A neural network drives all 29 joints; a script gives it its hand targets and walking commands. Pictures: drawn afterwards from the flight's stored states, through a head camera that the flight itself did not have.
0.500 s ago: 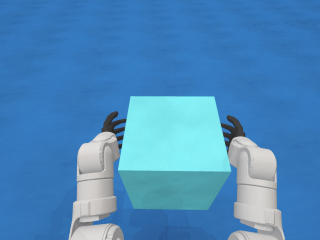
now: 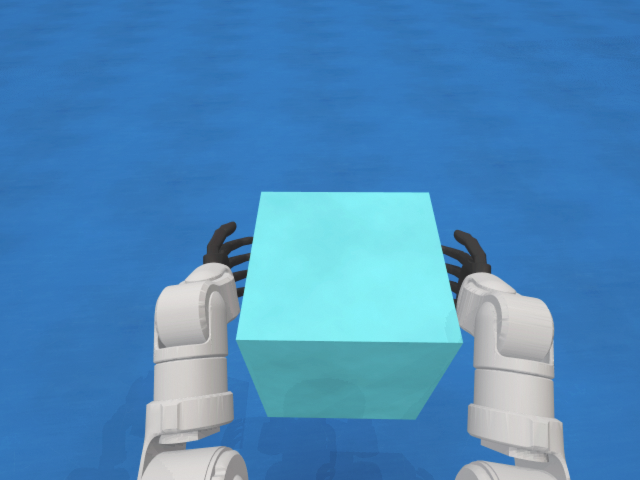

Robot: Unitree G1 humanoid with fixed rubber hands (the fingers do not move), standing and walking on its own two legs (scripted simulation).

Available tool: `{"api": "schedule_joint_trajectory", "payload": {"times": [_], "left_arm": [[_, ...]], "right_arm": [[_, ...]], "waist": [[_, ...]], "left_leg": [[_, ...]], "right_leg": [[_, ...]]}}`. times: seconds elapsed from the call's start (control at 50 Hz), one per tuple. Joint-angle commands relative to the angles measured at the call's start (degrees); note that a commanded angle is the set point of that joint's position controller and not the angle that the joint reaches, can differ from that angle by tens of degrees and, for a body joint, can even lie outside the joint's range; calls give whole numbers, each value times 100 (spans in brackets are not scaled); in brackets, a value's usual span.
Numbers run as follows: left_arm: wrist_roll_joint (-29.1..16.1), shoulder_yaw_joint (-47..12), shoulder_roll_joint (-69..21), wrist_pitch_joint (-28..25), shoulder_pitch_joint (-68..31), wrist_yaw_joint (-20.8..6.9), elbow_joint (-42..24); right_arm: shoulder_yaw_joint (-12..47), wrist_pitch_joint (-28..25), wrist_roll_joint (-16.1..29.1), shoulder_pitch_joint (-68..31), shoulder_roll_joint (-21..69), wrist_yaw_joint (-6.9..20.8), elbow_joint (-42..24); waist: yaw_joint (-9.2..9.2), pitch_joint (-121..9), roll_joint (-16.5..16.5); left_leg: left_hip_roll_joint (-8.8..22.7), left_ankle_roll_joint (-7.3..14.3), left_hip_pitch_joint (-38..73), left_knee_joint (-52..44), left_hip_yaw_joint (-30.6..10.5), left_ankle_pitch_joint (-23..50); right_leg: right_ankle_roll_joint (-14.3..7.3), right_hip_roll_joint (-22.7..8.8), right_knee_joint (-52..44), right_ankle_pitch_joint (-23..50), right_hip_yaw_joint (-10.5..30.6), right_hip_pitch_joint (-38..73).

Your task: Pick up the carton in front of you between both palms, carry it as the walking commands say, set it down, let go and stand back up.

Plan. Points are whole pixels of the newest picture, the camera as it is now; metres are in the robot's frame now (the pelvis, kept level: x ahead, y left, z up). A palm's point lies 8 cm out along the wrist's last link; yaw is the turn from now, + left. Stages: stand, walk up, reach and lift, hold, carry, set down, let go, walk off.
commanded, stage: carry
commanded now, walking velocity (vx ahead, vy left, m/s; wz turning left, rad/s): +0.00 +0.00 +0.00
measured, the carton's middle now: (342, 312) +0.33 +0.00 +0.04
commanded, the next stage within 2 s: none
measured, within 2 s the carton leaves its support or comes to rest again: neither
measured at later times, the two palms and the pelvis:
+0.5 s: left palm (268, 241) +0.40 +0.11 +0.10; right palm (488, 251) +0.40 -0.19 +0.10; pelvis +0.08 -0.04 +0.00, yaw -1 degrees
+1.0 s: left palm (267, 150) +0.67 +0.14 +0.08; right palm (427, 160) +0.64 -0.15 +0.08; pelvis +0.35 +0.02 +0.01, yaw -4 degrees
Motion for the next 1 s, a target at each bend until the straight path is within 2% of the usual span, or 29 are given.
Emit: {"api": "schedule_joint_trajectory", "payload": {"times": [0.0, 0.06, 0.08, 0.12, 0.16, 0.18, 0.2, 0.22, 0.28, 0.32, 0.34, 0.36, 0.38, 0.4, 0.42, 0.46, 0.52, 0.62, 0.72, 0.76, 0.78, 0.8, 0.82, 0.84, 0.86, 0.88, 0.9, 0.92, 0.98], "left_arm": [[-1083, -3459, -4537, -50, -3441, -152, -415], [-1082, -3459, -4537, -48, -3441, -152, -416], [-1089, -3461, -4536, -48, -3433, -152, -413], [-1098, -3468, -4537, -51, -3444, -153, -395], [-1084, -3459, -4518, -61, -3503, -146, -368], [-1069, -3434, -4497, -70, -3502, -142, -324], [-1062, -3412, -4467, -76, -3500, -137, -300], [-1060, -3388, -4454, -84, -3508, -129, -287], [-1050, -3305, -4431, -102, -3446, -121, -268], [-1010, -3252, -4424, -114, -3246, -111, -219], [-963, -3204, -4364, -119, -3111, -103, -176], [-899, -3158, -4295, -117, -2915, -94, -95], [-815, -3088, -4107, -121, -2769, -67, -59], [-744, -3072, -4078, -137, -2816, -48, -50], [-780, -3117, -4116, -166, -2897, -55, -162], [-1045, -3405, -4351, -247, -3181, -129, -540], [-1444, -3794, -4634, -408, -3675, -245, -1070], [-1700, -3985, -4366, -449, -3315, -257, -1294], [-1556, -3969, -4236, -340, -2813, -284, -1091], [-1480, -3954, -4266, -320, -2822, -292, -1079], [-1444, -3944, -4276, -306, -2819, -292, -1083], [-1398, -3949, -4273, -300, -2807, -289, -1106], [-1355, -3957, -4284, -281, -2812, -278, -1139], [-1356, -3947, -4402, -256, -2578, -274, -1152], [-1406, -3993, -4401, -237, -2667, -261, -1279], [-1478, -4073, -4643, -239, -2696, -276, -1323], [-1520, -4140, -4851, -266, -2660, -310, -1427], [-1497, -4201, -5013, -284, -2520, -355, -1488], [-1358, -4440, -5171, -335, -1867, -450, -1755]], "right_arm": [[3394, -166, 1018, -3639, 4339, 108, -508], [3394, -165, 1019, -3640, 4339, 109, -510], [3399, -166, 1019, -3643, 4339, 108, -514], [3391, -168, 1021, -3695, 4338, 104, -501], [3360, -169, 1012, -3676, 4317, 95, -450], [3359, -176, 998, -3677, 4290, 90, -418], [3365, -191, 990, -3651, 4275, 82, -405], [3382, -212, 1007, -3703, 4267, 74, -445], [3560, -277, 1187, -3896, 4362, 69, -640], [3657, -299, 1280, -3926, 4426, 74, -691], [3672, -300, 1291, -3822, 4444, 70, -658], [3675, -293, 1291, -3751, 4426, 59, -587], [3664, -274, 1270, -3598, 4465, 52, -570], [3608, -276, 1187, -3707, 4405, 35, -575], [3583, -277, 1184, -3798, 4453, 27, -522], [3536, -326, 1174, -3626, 4618, 44, -420], [3613, -425, 1159, -3621, 4743, 57, -619], [3632, -462, 1051, -3233, 4269, -64, -1032], [3597, -340, 841, -2853, 4034, -28, -1097], [3637, -324, 887, -2907, 4042, 22, -1123], [3634, -324, 908, -2837, 4054, 42, -1052], [3651, -329, 931, -2759, 4075, 67, -1031], [3669, -318, 941, -2641, 4104, 100, -1043], [3721, -325, 991, -2720, 4050, 99, -1017], [3774, -338, 1113, -2491, 4290, 129, -1029], [3871, -373, 1203, -2544, 4434, 185, -1277], [4024, -395, 1328, -2608, 4644, 264, -1495], [4169, -429, 1414, -2674, 4826, 345, -1698], [4508, -458, 1577, -2329, 5099, 546, -2122]], "waist": [[-6, -1897, 67], [-7, -1899, 68], [-7, -1942, 97], [-66, -1776, 295], [-265, -1374, 693], [-338, -1188, 907], [-393, -1116, 918], [-404, -1144, 805], [-389, -1379, 738], [-166, -1576, 701], [-39, -1719, 486], [107, -1896, -1], [217, -1886, -1359], [290, -1673, -1385], [376, -1554, -857], [340, -1592, -193], [282, -1579, -478], [385, -1569, -533], [345, -1241, -788], [145, -1391, -894], [-79, -1732, -827], [-202, -2220, -564], [-263, -2745, 72], [-109, -3029, 1565], [-163, -2859, 1354], [-137, -2580, 1145], [-124, -2392, 546], [-102, -2240, 353], [-91, -2265, 539]], "left_leg": [[955, 26, 506, -594, -791, 892], [956, 26, 508, -593, -792, 904], [932, 37, 505, -684, -807, 470], [921, 175, 418, -1008, -1060, -1189], [1306, 529, 565, -1507, -1897, -2723], [1674, 763, 764, -1671, -2399, -2927], [1878, 937, 883, -1747, -2723, -2756], [1894, 1011, 1058, -1724, -2760, -2398], [1670, 938, 1113, -1392, -2005, -907], [1363, 707, 560, -868, -1279, -437], [1152, 530, 14, -375, -890, -512], [883, 306, -830, 553, -514, -845], [150, -88, -2535, 1986, 128, -1456], [162, -94, -3434, 2646, -130, -1869], [331, -82, -3706, 3166, -277, -1643], [553, -93, -3680, 3470, -292, -1013], [565, -235, -3384, 3255, -162, -256], [493, -307, -3052, 2100, 60, 412], [306, -186, -1877, 45, 532, 1222], [36, -67, -761, -480, 819, 1366], [-138, -43, 255, -888, 1024, 1385], [69, -22, 1653, -881, 839, 1298], [1344, 127, 2930, -740, -862, 612], [2857, 961, 4294, -1252, -3577, 609], [2618, 1019, 4074, -1514, -3711, 581], [2386, 889, 3682, -1528, -3083, 990], [2267, 758, 3305, -1555, -2476, 1458], [2148, 633, 2925, -1651, -2017, 1832], [1919, 509, 2697, -1848, -1198, 2333]], "right_leg": [[-215, -674, -282, 504, 558, 818], [-212, -675, -279, 509, 556, 819], [-221, -632, -299, 165, 528, 815], [-267, -373, -95, -1057, 336, 477], [-271, 48, 716, -1683, -90, -485], [-260, 137, 1263, -1436, -296, -1020], [-275, 45, 1569, -1413, -235, -1363], [-289, -19, 1662, -1399, -194, -1545], [-294, 54, 1146, -1268, -386, -1044], [-315, 279, 107, -893, -664, 187], [-330, 214, -351, -598, -629, 1170], [-494, -372, -817, -786, 346, 2255], [-1077, -1878, -1302, -1143, 2863, 3245], [-1558, -2294, -1332, -1136, 3719, 3459], [-1631, -2162, -1205, -818, 3581, 3425], [-1349, -1854, -1077, -317, 2713, 3165], [-1121, -1423, -1171, 559, 1729, 2828], [-1163, -1213, -1119, 1898, 1107, 2948], [-769, -1150, -1266, 2917, 488, 2862], [-561, -1116, -776, 4321, 134, 2747], [-386, -1000, -29, 4633, -191, 2615], [-229, -861, 984, 3852, -394, 1951], [-13, -736, 2221, 1774, -352, 842], [127, 184, 3601, -1546, -165, -1273], [16, 49, 4131, -1601, 222, -1701], [-56, -176, 4149, -1387, 208, -1829], [-64, -365, 3930, -1102, 176, -1760], [-39, -508, 3572, -881, 155, -1615], [67, -509, 2711, -645, -89, -1269]]}}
